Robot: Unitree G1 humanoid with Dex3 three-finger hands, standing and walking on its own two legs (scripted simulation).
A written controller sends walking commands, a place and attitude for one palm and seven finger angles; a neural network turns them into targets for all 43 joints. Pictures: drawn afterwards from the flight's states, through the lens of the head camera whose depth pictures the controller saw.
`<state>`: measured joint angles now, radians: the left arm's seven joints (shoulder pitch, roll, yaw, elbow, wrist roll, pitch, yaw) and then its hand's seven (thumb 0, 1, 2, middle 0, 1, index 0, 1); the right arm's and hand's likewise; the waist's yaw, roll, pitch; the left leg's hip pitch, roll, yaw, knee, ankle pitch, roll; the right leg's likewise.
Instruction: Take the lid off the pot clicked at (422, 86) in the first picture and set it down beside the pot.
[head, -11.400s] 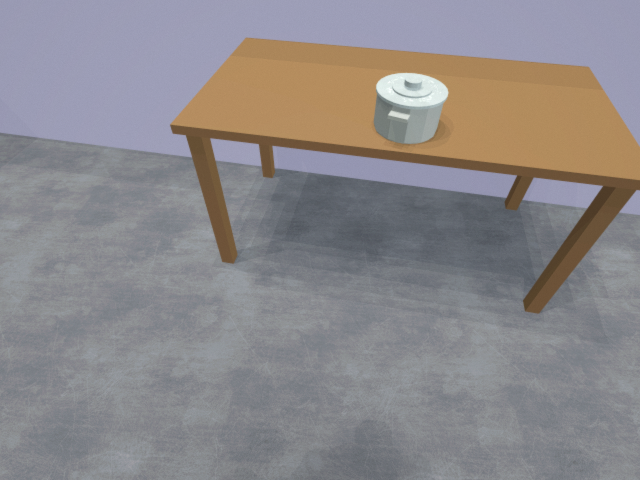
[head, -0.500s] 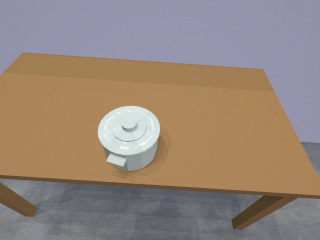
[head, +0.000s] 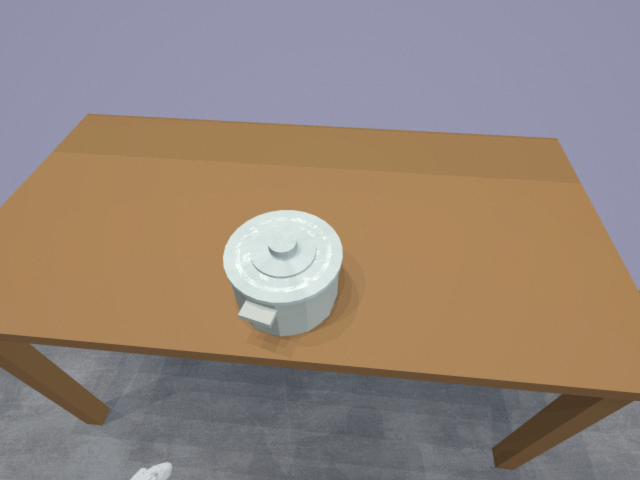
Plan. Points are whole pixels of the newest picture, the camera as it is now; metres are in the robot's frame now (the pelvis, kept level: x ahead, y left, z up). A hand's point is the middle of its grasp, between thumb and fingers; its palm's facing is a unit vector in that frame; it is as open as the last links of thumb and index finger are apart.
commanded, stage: lift the closed hand beside the body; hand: left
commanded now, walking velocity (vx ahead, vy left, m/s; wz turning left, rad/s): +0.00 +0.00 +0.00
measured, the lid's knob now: (282, 244) +0.45 +0.10 +0.01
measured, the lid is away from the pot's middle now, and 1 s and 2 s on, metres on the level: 0.00 0.00 0.00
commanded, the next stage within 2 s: raise the hand higher, near the body in 0.48 s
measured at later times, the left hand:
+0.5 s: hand out of the picture +0.09 +0.18 -0.08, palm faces +0.23 -0.93 -0.29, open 3.1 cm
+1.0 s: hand (151, 472) +0.13 +0.20 +0.00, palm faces +0.24 -0.89 -0.39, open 3.1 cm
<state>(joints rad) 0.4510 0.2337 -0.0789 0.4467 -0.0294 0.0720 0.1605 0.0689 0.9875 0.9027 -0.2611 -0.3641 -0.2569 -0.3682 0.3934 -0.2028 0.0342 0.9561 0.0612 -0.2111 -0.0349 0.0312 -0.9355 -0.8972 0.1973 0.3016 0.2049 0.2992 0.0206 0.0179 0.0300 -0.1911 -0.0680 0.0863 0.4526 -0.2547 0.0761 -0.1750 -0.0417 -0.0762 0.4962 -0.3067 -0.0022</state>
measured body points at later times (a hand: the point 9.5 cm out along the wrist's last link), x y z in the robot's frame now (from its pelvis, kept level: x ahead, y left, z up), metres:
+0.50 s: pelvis -0.02 -0.04 +0.00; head -0.01 -0.04 +0.44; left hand +0.07 +0.23 -0.06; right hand +0.19 -0.24 -0.07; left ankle +0.00 +0.06 -0.74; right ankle -0.03 -0.12 -0.74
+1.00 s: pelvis +0.00 -0.04 +0.00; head +0.01 -0.05 +0.45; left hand +0.11 +0.24 +0.02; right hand +0.19 -0.27 -0.08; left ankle +0.00 +0.06 -0.74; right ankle -0.03 -0.12 -0.74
